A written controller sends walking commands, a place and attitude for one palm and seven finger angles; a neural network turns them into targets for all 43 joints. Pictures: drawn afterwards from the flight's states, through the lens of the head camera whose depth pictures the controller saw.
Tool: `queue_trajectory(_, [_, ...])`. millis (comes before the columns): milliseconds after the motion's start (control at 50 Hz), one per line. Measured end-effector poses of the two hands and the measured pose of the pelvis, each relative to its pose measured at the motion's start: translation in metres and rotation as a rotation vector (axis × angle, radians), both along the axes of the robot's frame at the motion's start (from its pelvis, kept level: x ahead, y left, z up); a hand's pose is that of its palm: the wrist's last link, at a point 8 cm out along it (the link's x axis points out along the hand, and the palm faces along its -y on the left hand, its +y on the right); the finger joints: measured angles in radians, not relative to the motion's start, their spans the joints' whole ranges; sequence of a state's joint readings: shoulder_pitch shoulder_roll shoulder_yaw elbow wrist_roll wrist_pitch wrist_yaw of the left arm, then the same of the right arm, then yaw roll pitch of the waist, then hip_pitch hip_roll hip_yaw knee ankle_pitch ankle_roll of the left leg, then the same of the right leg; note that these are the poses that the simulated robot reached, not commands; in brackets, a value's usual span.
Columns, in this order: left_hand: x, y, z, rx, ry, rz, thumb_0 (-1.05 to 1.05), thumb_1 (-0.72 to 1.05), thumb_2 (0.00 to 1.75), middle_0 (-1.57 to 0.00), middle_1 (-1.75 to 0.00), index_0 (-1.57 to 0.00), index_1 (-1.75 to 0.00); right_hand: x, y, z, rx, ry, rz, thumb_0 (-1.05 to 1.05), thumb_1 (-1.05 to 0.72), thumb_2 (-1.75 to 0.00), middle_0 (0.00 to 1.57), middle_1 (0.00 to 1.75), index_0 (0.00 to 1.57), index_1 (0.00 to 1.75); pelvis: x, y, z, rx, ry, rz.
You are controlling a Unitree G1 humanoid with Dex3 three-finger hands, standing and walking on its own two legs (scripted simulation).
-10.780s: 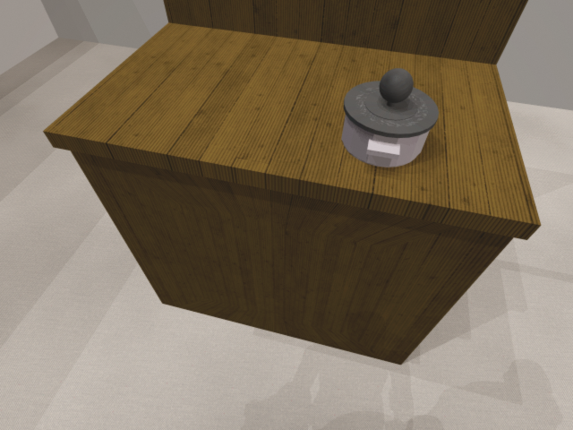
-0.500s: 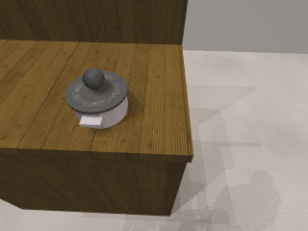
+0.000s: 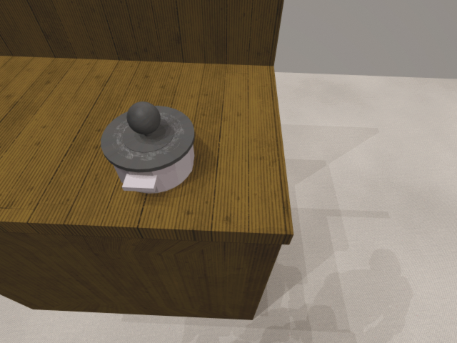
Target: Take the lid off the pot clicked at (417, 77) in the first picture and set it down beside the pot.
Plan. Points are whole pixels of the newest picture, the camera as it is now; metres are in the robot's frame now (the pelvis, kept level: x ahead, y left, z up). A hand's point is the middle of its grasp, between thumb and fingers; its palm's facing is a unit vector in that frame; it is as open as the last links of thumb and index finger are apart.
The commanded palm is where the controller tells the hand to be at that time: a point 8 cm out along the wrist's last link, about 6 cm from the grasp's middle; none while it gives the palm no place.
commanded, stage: lift the closed hand beside the body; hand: left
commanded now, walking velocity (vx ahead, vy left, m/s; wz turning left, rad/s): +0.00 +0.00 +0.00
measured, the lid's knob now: (143, 118) +0.43 +0.18 +0.17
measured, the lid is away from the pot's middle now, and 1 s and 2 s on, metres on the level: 0.00 0.00 0.00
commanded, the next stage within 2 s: raise the hand higher, near the body in 0.62 s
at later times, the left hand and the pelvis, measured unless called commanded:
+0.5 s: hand out of the picture +0.08 +0.24 +0.02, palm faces +0.24 -0.94 -0.25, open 3.6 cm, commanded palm +0.04 +0.28 +0.07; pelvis -0.06 +0.03 +0.00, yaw +2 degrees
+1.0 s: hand out of the picture +0.07 +0.28 +0.13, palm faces +0.33 -0.86 -0.39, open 3.1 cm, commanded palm +0.01 +0.32 +0.16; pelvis -0.09 +0.05 +0.00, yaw +1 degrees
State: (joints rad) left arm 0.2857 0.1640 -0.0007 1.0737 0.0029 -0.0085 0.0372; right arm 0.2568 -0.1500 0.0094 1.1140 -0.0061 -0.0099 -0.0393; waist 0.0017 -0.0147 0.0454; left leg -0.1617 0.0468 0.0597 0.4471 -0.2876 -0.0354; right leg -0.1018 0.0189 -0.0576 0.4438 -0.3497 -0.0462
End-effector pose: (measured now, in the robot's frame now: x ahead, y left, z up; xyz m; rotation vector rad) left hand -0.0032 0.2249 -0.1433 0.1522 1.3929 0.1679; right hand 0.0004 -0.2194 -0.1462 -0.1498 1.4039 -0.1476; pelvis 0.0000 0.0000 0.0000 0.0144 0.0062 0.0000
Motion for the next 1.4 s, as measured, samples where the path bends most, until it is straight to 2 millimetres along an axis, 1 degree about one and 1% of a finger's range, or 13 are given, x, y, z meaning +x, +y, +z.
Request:
queue_trajectory(40, [0.007,0.004,0.005,0.011,-0.052,0.035,0.01,0.91,0.9,-0.2,-0.3,-0.2,-0.3,0.001,0.0,0.0,-0.001,-0.018,-0.002,0.01,-0.93,-0.9,0.2,0.3,0.2,0.3,-0.003,0.003,-0.001,-0.01,0.004,-0.002])
queue_trajectory(100, [0.058,0.02,0.049,0.091,-0.368,0.034,0.02,0.93,0.9,-0.23,-0.32,-0.23,-0.32,0.024,-0.002,0.007,-0.03,-0.192,0.03,0.02,-0.93,-0.9,0.2,0.3,0.2,0.3,-0.007,0.011,-0.001,-0.012,-0.009,-0.002])
queue_trajectory(160, [0.105,0.03,0.1,0.169,-0.644,-0.018,0.02,0.93,0.9,-0.28,-0.39,-0.28,-0.38,0.062,-0.001,0.016,-0.03,-0.382,0.065,0.02,-0.93,-0.9,0.2,0.3,0.2,0.3,-0.011,0.018,0.002,0.001,-0.012,0.022])
queue_trajectory(220, [0.127,0.028,0.123,0.173,-0.769,-0.094,0.01,0.93,0.9,-0.36,-0.48,-0.36,-0.48,0.107,0.001,0.034,-0.017,-0.563,0.079,0.02,-0.92,-0.9,0.2,0.3,0.2,0.3,-0.021,0.023,0.0,0.001,0.003,0.024])
queue_trajectory(260, [0.124,0.024,0.133,0.14,-0.817,-0.125,0.01,0.93,0.9,-0.43,-0.55,-0.43,-0.55,0.133,0.004,0.055,-0.018,-0.677,0.074,0.02,-0.92,-0.9,0.2,0.3,0.2,0.3,-0.028,0.024,0.0,-0.002,0.002,0.012])
queue_trajectory(320, [0.101,0.023,0.151,0.099,-0.89,-0.138,0.01,0.92,0.9,-0.54,-0.68,-0.54,-0.67,0.163,0.01,0.092,-0.039,-0.834,0.112,0.02,-0.92,-0.9,0.2,0.3,0.2,0.3,-0.035,0.025,0.001,-0.006,-0.012,0.003])
queue_trajectory(420, [0.068,0.041,0.169,0.13,-0.972,-0.083,0.01,0.91,0.9,-0.75,-0.9,-0.75,-0.9,0.189,0.027,0.131,-0.081,-0.957,0.233,0.01,-0.91,-0.9,0.2,0.3,0.2,0.3,-0.051,0.028,0.002,-0.022,-0.05,0.028])
queue_trajectory(540, [0.047,0.064,0.2,0.209,-1.076,-0.044,0.01,0.91,0.9,-1.01,-1.18,-1.01,-1.18,0.178,0.057,0.133,-0.051,-0.955,0.302,0.01,-0.91,-0.9,0.2,0.3,0.2,0.3,-0.063,0.035,0.003,-0.029,-0.085,0.037])
queue_trajectory(680, [0.037,0.083,0.234,0.298,-1.188,-0.081,0.01,0.9,0.9,-1.21,-1.4,-1.21,-1.4,0.134,0.083,0.101,0.026,-0.842,0.286,0.01,-0.91,-0.9,0.2,0.3,0.2,0.3,-0.072,0.043,0.003,-0.034,-0.119,0.032])
queue_trajectory(800, [0.027,0.097,0.27,0.408,-1.272,-0.149,0.01,0.9,0.9,-1.27,-1.47,-1.27,-1.47,0.099,0.084,0.081,0.043,-0.775,0.248,0.02,-0.9,-0.9,0.2,0.3,0.2,0.3,-0.078,0.05,0.002,-0.035,-0.131,0.022])
queue_trajectory(900, [0.029,0.094,0.274,0.403,-1.315,-0.163,0.01,0.9,0.9,-1.29,-1.49,-1.29,-1.49,0.087,0.076,0.075,0.017,-0.759,0.234,0.02,-0.9,-0.9,0.2,0.3,0.2,0.3,-0.085,0.054,0.001,-0.035,-0.136,0.023])
queue_trajectory(1180, [0.044,0.09,0.311,0.452,-1.504,-0.2,0.01,0.9,0.9,-1.3,-1.5,-1.3,-1.49,0.108,0.057,0.098,-0.044,-0.874,0.226,0.02,-0.91,-0.9,0.2,0.3,0.2,0.3,-0.082,0.051,0.001,-0.034,-0.147,0.006])
queue_trajectory(1400, [0.055,0.084,0.34,0.514,-1.596,-0.209,0.01,0.89,0.9,-1.3,-1.5,-1.3,-1.49,0.124,0.062,0.093,-0.001,-0.853,0.258,0.02,-0.91,-0.9,0.2,0.3,0.2,0.3,-0.073,0.043,0.003,-0.032,-0.143,0.007])
